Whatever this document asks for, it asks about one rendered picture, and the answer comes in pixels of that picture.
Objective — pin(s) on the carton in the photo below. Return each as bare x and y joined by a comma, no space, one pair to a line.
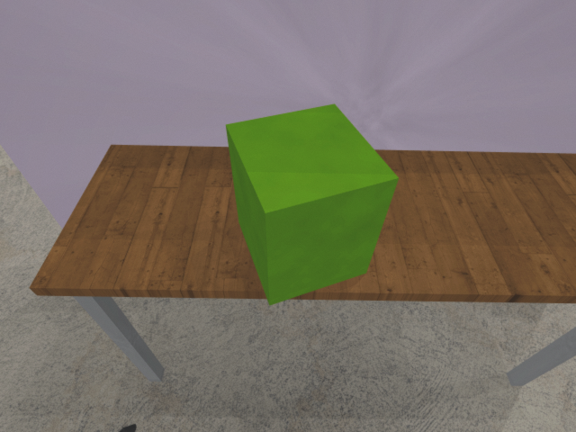
312,196

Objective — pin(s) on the table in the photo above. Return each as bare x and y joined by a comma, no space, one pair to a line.
462,226

